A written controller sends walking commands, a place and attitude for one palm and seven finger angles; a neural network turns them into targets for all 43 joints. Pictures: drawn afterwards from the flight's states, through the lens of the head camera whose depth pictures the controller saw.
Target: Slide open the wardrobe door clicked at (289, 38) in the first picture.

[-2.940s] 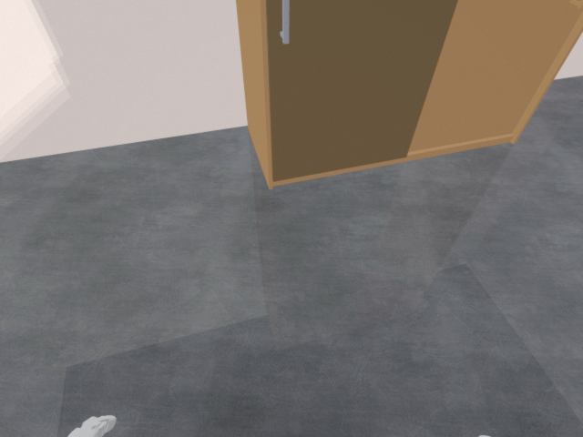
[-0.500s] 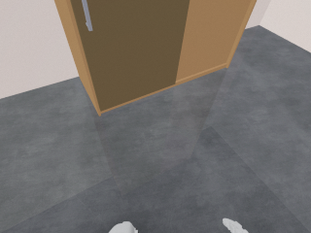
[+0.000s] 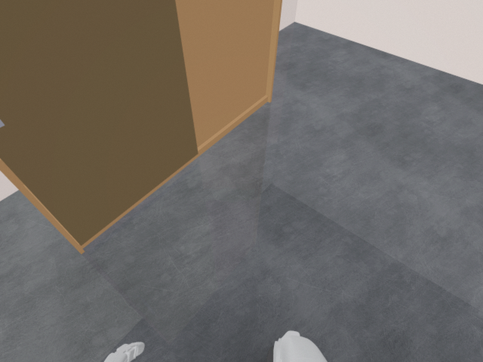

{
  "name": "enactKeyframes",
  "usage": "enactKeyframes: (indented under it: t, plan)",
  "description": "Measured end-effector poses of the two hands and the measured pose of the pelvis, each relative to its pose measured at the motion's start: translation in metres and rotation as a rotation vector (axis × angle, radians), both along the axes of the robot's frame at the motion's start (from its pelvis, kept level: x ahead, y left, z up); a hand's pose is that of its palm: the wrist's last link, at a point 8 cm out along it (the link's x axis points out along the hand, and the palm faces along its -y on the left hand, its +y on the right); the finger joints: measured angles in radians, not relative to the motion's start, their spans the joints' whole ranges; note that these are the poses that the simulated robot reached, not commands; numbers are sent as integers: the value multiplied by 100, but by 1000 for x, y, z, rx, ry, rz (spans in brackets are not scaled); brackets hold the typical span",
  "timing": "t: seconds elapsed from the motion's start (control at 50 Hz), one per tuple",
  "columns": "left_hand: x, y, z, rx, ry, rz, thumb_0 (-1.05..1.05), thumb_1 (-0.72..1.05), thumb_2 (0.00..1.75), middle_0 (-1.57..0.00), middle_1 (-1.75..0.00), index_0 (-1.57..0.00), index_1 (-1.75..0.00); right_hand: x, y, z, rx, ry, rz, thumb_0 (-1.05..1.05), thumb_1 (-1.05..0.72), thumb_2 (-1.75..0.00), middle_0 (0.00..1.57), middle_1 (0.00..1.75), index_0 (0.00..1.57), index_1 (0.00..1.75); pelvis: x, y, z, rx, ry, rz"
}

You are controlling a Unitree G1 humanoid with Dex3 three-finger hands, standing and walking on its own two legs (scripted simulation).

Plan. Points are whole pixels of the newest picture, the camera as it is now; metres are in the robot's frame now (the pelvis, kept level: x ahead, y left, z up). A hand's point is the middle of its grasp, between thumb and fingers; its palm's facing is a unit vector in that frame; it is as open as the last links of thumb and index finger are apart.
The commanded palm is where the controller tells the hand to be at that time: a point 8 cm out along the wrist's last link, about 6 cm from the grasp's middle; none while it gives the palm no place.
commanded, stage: walk to a spot facing it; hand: left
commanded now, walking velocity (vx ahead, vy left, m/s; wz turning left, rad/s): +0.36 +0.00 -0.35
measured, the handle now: out of the picture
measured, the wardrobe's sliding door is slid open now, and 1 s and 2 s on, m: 0.00 0.00 0.00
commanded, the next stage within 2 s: turn to face it in 0.46 s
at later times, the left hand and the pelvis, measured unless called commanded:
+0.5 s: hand (160, 327) +0.22 +0.16 -0.17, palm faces -0.01 -0.98 -0.19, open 7.3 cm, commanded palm none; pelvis +0.22 -0.02 +0.00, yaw -5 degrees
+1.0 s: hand (166, 224) +0.44 +0.18 -0.15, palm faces +0.07 -0.98 -0.20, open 7.4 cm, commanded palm none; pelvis +0.34 -0.01 +0.01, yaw +3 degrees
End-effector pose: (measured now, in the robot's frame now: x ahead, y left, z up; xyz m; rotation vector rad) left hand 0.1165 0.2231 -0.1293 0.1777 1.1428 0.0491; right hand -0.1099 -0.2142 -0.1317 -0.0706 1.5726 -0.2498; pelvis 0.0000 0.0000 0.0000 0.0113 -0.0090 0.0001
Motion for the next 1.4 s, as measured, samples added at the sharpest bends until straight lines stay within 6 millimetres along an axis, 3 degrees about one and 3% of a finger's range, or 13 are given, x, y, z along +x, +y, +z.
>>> enactKeyframes:
  t: [0.08, 0.14, 0.22, 0.32, 0.42, 0.56, 0.62, 0.74, 0.92, 1.08, 1.14, 1.22, 1.4]
  plan:
    - [71, -30, -8, -5, -56, -72, 0, 91, 90, -19, -30, -19, -30, 6, 5, -10, 52, 99, -67, 1, -91, -90, 20, 30, 20, 30, 45, -17, -14, -6, 2, -29]
    - [100, -44, -13, -5, -101, -65, 0, 91, 90, -19, -30, -19, -30, 35, -2, -20, 76, 114, -87, 1, -91, -90, 20, 30, 20, 30, 71, -31, -21, -6, -9, -45]
    - [101, -49, -8, 6, -36, -36, 0, 91, 90, -20, -30, -20, -30, 119, -23, -22, 48, -28, -67, 1, -91, -90, 20, 30, 20, 30, 101, -38, -9, -17, -13, -67]
    - [106, -28, 4, 71, 23, 5, -3, 95, 90, -20, -30, -20, -30, 236, -45, -12, 5, -252, -17, 1, -91, -90, 20, 30, 19, 30, 140, -41, 3, -23, 7, -82]
    - [102, -16, 1, 65, 112, 44, -2, 93, 90, -20, -30, -20, -30, 326, -63, 1, -43, -362, 46, 2, -94, -90, 20, 30, 19, 30, 182, -33, 6, -34, 12, -89]
    - [92, -7, -18, 6, 294, 111, 0, 91, 90, -19, -30, -19, -30, 446, -45, 13, -75, -453, 151, 1, -92, -90, 20, 30, 19, 30, 248, -11, -1, -51, 3, -98]
    - [98, 0, -30, -15, 379, 111, 0, 91, 90, -19, -30, -19, -30, 483, -30, 13, -94, -505, 164, 1, -92, -90, 20, 30, 19, 30, 274, 1, -9, -40, -10, -120]
    - [165, 12, -24, -14, 326, 83, 1, 91, 90, -19, -30, -19, -30, 480, -3, 14, -79, -439, 98, 0, -92, -90, 20, 30, 20, 30, 306, 13, 3, -40, -21, -102]
    - [282, 13, -7, 8, 57, 118, 0, 91, 90, -19, -30, -19, -30, 450, -16, 7, -59, -229, 103, -1, -94, -90, 21, 30, 20, 30, 329, 7, 7, -25, 1, 0]
    - [335, -5, 15, 68, -88, 134, 0, 91, 90, -19, -30, -19, -30, 452, -42, -15, 4, -171, 115, 0, -91, -90, 21, 30, 20, 30, 340, -24, 0, -9, 8, 94]
    - [334, -14, 21, 100, -128, 153, 0, 91, 90, -19, -30, -19, -30, 467, -57, -25, 22, -177, 146, 1, -91, -90, 21, 30, 20, 30, 341, -37, -5, -2, 3, 137]
    - [310, -19, 30, 116, -116, 216, 0, 91, 90, -20, -30, -20, -30, 500, -73, -20, 25, -207, 224, 1, -91, -90, 20, 30, 20, 30, 341, -46, 1, 11, -9, 205]
    - [216, -21, 18, 100, 23, 394, 0, 90, 90, -20, -30, -20, -30, 585, -72, -2, -4, -295, 437, 1, -91, -90, 20, 30, 19, 30, 336, -49, 6, 25, -13, 329]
